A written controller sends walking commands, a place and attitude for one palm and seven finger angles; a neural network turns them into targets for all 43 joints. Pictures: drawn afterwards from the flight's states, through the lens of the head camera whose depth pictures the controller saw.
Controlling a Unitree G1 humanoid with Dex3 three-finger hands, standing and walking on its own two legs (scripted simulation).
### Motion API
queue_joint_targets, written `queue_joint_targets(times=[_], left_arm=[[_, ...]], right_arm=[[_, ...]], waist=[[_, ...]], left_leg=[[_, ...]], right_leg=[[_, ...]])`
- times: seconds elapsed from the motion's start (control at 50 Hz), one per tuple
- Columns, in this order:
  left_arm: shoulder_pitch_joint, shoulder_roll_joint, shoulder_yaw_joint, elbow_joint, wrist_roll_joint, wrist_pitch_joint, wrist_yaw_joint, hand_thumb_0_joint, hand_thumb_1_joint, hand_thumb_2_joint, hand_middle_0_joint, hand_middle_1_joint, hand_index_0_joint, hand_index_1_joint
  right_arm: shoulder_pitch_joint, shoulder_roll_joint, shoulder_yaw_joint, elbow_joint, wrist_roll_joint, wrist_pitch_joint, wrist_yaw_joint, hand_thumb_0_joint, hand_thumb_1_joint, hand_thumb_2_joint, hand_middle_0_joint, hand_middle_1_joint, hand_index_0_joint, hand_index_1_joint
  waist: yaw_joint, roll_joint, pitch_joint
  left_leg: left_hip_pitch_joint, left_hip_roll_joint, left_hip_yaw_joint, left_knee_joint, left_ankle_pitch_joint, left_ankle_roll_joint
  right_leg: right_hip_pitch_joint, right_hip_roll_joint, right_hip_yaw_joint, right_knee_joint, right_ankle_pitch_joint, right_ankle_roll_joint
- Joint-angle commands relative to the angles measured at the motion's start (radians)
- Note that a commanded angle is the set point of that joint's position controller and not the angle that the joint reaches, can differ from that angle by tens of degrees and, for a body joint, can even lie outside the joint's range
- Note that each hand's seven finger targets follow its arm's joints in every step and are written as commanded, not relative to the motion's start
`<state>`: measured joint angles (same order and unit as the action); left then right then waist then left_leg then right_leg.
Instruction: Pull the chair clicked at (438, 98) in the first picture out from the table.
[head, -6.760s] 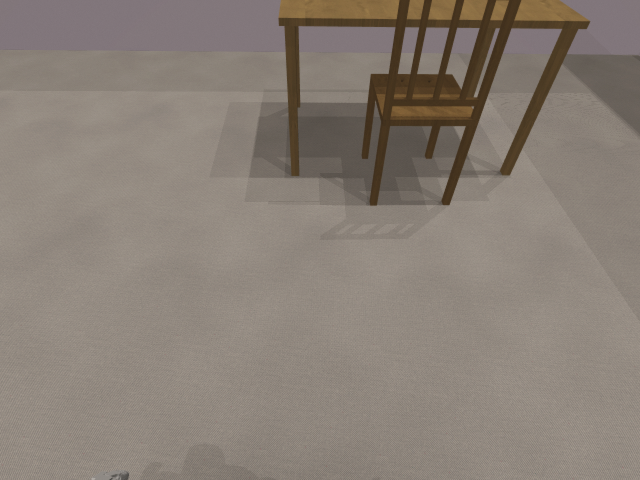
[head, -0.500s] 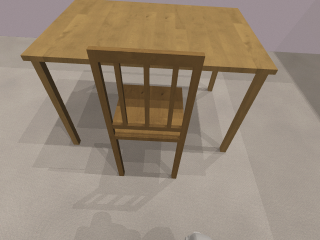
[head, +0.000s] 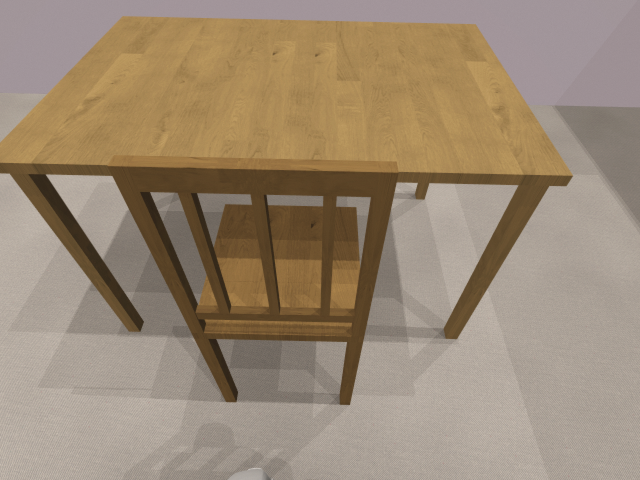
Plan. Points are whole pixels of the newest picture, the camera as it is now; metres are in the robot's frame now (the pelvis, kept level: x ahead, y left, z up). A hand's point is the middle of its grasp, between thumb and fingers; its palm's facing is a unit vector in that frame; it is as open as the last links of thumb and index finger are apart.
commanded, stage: come to a stop and stand still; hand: left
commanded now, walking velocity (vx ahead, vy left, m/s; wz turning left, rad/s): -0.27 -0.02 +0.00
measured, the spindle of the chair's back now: (268, 261) +0.47 +0.12 -0.07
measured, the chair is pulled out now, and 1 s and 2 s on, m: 0.00 0.00 0.00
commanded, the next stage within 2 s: look again from close up in 1.42 s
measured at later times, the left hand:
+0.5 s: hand out of the picture +0.05 +0.20 -0.18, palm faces +0.00 -0.96 -0.26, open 7.4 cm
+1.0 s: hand out of the picture +0.03 +0.20 -0.19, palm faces -0.02 -0.98 -0.20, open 7.4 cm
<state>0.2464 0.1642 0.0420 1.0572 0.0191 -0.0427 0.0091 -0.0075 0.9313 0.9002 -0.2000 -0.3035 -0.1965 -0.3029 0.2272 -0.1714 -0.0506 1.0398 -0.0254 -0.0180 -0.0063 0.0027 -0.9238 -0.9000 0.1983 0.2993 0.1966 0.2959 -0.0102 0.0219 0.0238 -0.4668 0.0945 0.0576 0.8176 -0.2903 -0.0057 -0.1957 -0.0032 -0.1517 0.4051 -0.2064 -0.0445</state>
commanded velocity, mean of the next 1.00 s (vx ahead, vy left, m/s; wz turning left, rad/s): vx -0.03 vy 0.01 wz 0.00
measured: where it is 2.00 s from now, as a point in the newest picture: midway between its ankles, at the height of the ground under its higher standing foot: outside the picture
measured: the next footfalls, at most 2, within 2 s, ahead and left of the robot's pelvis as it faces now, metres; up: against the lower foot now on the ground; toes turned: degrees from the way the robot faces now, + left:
left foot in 0.08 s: +0.13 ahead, +0.13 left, +0.00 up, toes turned +4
right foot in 0.50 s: +0.02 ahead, -0.13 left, +0.00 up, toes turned -3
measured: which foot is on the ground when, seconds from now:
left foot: up 0.00-0.06, down 0.08-0.50, up 0.52-0.78, down 0.80-1.00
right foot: down 0.00-0.14, up 0.16-0.48, down 0.50-1.00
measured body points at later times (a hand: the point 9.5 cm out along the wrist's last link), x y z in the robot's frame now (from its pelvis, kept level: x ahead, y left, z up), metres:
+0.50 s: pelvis +0.01 +0.00 -0.01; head +0.04 -0.01 +0.44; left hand +0.05 +0.25 -0.16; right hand +0.07 -0.23 -0.17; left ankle +0.09 +0.13 -0.74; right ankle -0.02 -0.13 -0.75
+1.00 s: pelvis +0.02 +0.03 -0.01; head +0.04 +0.04 +0.44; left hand +0.04 +0.26 -0.17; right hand +0.04 -0.21 -0.16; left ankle -0.01 +0.11 -0.74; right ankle -0.02 -0.13 -0.74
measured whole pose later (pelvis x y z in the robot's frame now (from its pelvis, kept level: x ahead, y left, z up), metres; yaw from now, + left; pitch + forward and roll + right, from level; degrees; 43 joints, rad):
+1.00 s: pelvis +0.02 +0.03 -0.01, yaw -2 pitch +0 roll -1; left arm 0.27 0.17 0.00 1.07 0.01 0.00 0.04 0.01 0.91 0.90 -0.20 -0.30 -0.20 -0.30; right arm 0.25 -0.17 -0.01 1.03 -0.02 -0.01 -0.03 0.01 -0.92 -0.90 0.20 0.30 0.20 0.30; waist -0.01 0.00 0.05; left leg -0.23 -0.01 0.07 0.59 -0.36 0.05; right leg -0.21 -0.08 -0.03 0.56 -0.34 0.05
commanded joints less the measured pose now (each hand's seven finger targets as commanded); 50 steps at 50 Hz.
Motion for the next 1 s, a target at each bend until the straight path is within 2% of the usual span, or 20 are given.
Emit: queue_joint_targets(times=[0.0,0.04,0.06,0.12,0.22,0.3,0.4,0.44,0.46,0.48,0.52,0.6,0.7,0.78,0.8,0.82,0.84,0.86,0.92,0.98], left_arm=[[0.035,0.115,0.011,-0.016,-0.002,-0.005,0.016,0.0,0.9,0.9,-0.2,-0.3,-0.2,-0.3],[0.045,0.09,-0.002,-0.001,-0.009,0.008,0.023,0.0,0.9,0.9,-0.2,-0.3,-0.2,-0.3],[0.083,0.062,-0.009,0.003,-0.014,0.018,0.028,0.0,0.9,0.9,-0.2,-0.3,-0.2,-0.3],[0.122,0.07,-0.015,0.024,-0.015,0.051,0.037,0.0,0.9,0.9,-0.2,-0.3,-0.2,-0.3],[0.101,0.093,0.006,-0.005,-0.005,0.08,0.031,0.0,0.9,0.9,-0.2,-0.3,-0.2,-0.3],[0.065,0.086,0.023,-0.054,-0.003,0.091,0.027,0.0,0.9,0.9,-0.2,-0.3,-0.2,-0.3],[0.112,0.048,0.006,-0.04,-0.004,0.08,0.023,0.0,0.9,0.9,-0.2,-0.3,-0.2,-0.3],[0.198,0.063,-0.001,0.009,0.002,0.063,0.025,0.0,0.9,0.9,-0.2,-0.3,-0.2,-0.3],[0.166,0.104,-0.007,0.006,0.01,0.051,0.028,0.0,0.9,0.9,-0.2,-0.3,-0.2,-0.3],[0.102,0.162,-0.004,-0.017,0.009,0.051,0.027,0.0,0.9,0.9,-0.2,-0.3,-0.2,-0.3],[0.016,0.215,0.013,-0.051,0.005,0.047,0.031,0.0,0.9,0.9,-0.2,-0.3,-0.2,-0.3],[0.006,0.168,0.01,-0.046,0.003,0.035,0.025,0.0,0.9,0.9,-0.2,-0.3,-0.2,-0.3],[0.098,0.16,0.021,0.001,0.002,0.029,0.037,0.0,0.9,0.9,-0.2,-0.3,-0.2,-0.3],[0.08,0.101,0.01,0.011,-0.013,0.037,0.039,0.0,0.9,0.9,-0.2,-0.3,-0.2,-0.3],[0.165,0.099,-0.001,0.043,-0.001,-0.002,0.078,0.0,0.9,0.9,-0.2,-0.3,-0.2,-0.3],[0.128,0.178,0.002,0.013,-0.001,-0.013,0.066,0.0,0.9,0.9,-0.2,-0.3,-0.2,-0.3],[0.113,0.162,-0.004,-0.011,-0.003,-0.01,0.055,0.0,0.9,0.9,-0.2,-0.3,-0.2,-0.3],[0.091,0.133,-0.012,-0.021,-0.004,-0.004,0.052,0.0,0.9,0.9,-0.2,-0.3,-0.2,-0.3],[0.087,0.111,-0.026,-0.028,-0.003,0.018,0.048,0.0,0.9,0.9,-0.2,-0.3,-0.2,-0.3],[0.092,0.091,-0.033,-0.029,-0.002,0.032,0.046,0.0,0.9,0.9,-0.2,-0.3,-0.2,-0.3]], right_arm=[[0.067,-0.002,0.025,-0.007,0.01,-0.01,-0.002,0.0,-0.9,-0.9,0.2,0.3,0.2,0.3],[0.101,-0.036,0.029,0.018,0.011,-0.018,-0.006,0.0,-0.9,-0.9,0.2,0.3,0.2,0.3],[0.089,-0.085,0.024,0.014,0.009,-0.023,-0.013,0.0,-0.9,-0.9,0.2,0.3,0.2,0.3],[0.016,-0.128,0.015,0.005,0.02,-0.006,-0.037,0.0,-0.9,-0.9,0.2,0.3,0.2,0.3],[-0.001,-0.166,-0.021,-0.025,0.011,0.024,-0.057,0.0,-0.9,-0.9,0.2,0.3,0.2,0.3],[-0.023,-0.17,-0.037,-0.053,0.007,0.04,-0.047,0.0,-0.9,-0.9,0.2,0.3,0.2,0.3],[-0.061,-0.154,-0.033,-0.055,0.001,0.041,-0.025,0.0,-0.9,-0.9,0.2,0.3,0.2,0.3],[-0.063,-0.115,-0.024,-0.043,0.008,0.046,-0.013,0.0,-0.9,-0.9,0.2,0.3,0.2,0.3],[-0.043,-0.06,-0.014,-0.043,0.019,0.052,-0.009,0.0,-0.9,-0.9,0.2,0.3,0.2,0.3],[-0.045,-0.027,-0.001,-0.055,0.019,0.058,-0.001,0.0,-0.9,-0.9,0.2,0.3,0.2,0.3],[-0.071,-0.06,-0.007,-0.055,0.006,0.07,0.003,0.0,-0.9,-0.9,0.2,0.3,0.2,0.3],[0.036,-0.069,-0.003,-0.008,0.007,0.045,0.009,0.0,-0.9,-0.9,0.2,0.3,0.2,0.3],[0.028,-0.058,0.012,-0.021,0.015,0.028,-0.011,0.0,-0.9,-0.9,0.2,0.3,0.2,0.3],[0.103,-0.094,0.014,0.03,0.011,0.005,-0.026,0.0,-0.9,-0.9,0.2,0.3,0.2,0.3],[0.036,-0.127,0.014,-0.042,0.018,-0.007,-0.017,0.0,-0.9,-0.9,0.2,0.3,0.2,0.3],[0.038,-0.106,0.025,-0.055,0.023,-0.002,-0.011,0.0,-0.9,-0.9,0.2,0.3,0.2,0.3],[0.122,-0.073,0.027,-0.044,0.01,-0.005,-0.012,0.0,-0.9,-0.9,0.2,0.3,0.2,0.3],[0.139,-0.08,0.026,-0.039,0.006,-0.011,-0.015,0.0,-0.9,-0.9,0.2,0.3,0.2,0.3],[0.098,-0.111,0.028,-0.052,0.012,-0.01,-0.025,0.0,-0.9,-0.9,0.2,0.3,0.2,0.3],[0.072,-0.122,0.025,-0.066,0.013,-0.006,-0.024,0.0,-0.9,-0.9,0.2,0.3,0.2,0.3]], waist=[[0.007,-0.136,-0.011],[-0.003,-0.045,-0.033],[0.019,0.064,-0.04],[0.035,0.22,-0.01],[0.007,0.083,-0.083],[-0.004,0.101,-0.131],[0.013,0.155,-0.11],[0.05,0.054,-0.081],[0.028,-0.072,-0.032],[0.012,-0.192,0.046],[0.027,-0.276,0.135],[0.013,-0.168,0.109],[0.051,-0.185,0.004],[0.036,-0.026,-0.088],[0.047,-0.063,-0.041],[0.011,0.014,-0.066],[-0.021,-0.002,-0.115],[-0.018,0.052,-0.159],[0.01,0.068,-0.076],[0.014,-0.006,0.017]], left_leg=[[0.197,-0.033,-0.002,-0.247,0.091,-0.023],[0.351,0.0,-0.041,-0.408,0.386,-0.021],[0.37,0.097,-0.118,-0.413,0.613,0.018],[0.295,0.206,-0.204,-0.494,0.768,0.121],[0.426,0.27,-0.198,-0.441,0.924,0.215],[0.404,0.232,-0.146,-0.443,0.723,0.194],[0.245,0.185,-0.17,-0.529,0.128,0.147],[0.121,0.081,-0.109,-0.477,-0.15,0.061],[0.087,0.003,-0.059,-0.383,-0.203,0.006],[0.11,-0.057,-0.008,-0.298,-0.168,-0.026],[0.146,-0.061,-0.038,-0.139,-0.103,-0.017],[0.096,-0.066,-0.033,-0.083,-0.048,-0.013],[0.132,-0.07,-0.018,-0.272,-0.078,-0.026],[0.424,0.028,-0.082,-0.405,0.468,0.021],[0.262,0.05,-0.036,-0.192,0.402,0.01],[0.219,-0.029,-0.041,-0.218,0.238,-0.016],[0.229,-0.036,-0.04,-0.277,0.117,-0.002],[0.264,-0.023,-0.066,-0.309,0.305,0.007],[0.29,0.03,-0.114,-0.305,0.571,0.037],[0.235,0.023,-0.135,-0.348,0.438,0.046]], right_leg=[[-0.018,-0.215,0.135,-0.106,0.322,-0.091],[-0.046,-0.152,0.103,0.006,0.246,-0.021],[-0.063,-0.109,0.095,0.038,0.102,0.019],[-0.017,-0.061,0.063,0.146,-0.185,0.068],[-0.193,-0.047,0.154,0.516,-0.361,0.07],[-0.227,-0.032,0.163,0.597,-0.314,0.087],[-0.041,-0.035,0.105,0.259,-0.24,0.062],[0.123,-0.038,0.089,-0.018,-0.082,0.056],[0.061,-0.153,0.25,-0.145,-0.248,0.016],[-0.1,-0.272,0.396,-0.267,-0.455,-0.038],[-0.282,-0.316,0.495,-0.366,-0.548,-0.075],[-0.091,-0.247,0.308,-0.22,-0.137,-0.069],[0.122,-0.278,0.293,-0.055,0.413,-0.102],[0.006,-0.141,0.177,0.082,0.305,0.002],[0.035,-0.164,0.223,0.028,0.509,0.016],[0.101,-0.235,0.272,0.056,0.715,-0.012],[0.102,-0.237,0.25,0.115,0.62,-0.029],[0.122,-0.184,0.198,0.179,0.55,-0.019],[0.03,-0.103,0.144,0.146,0.189,0.01],[0.0,-0.091,0.142,0.109,0.059,0.023]])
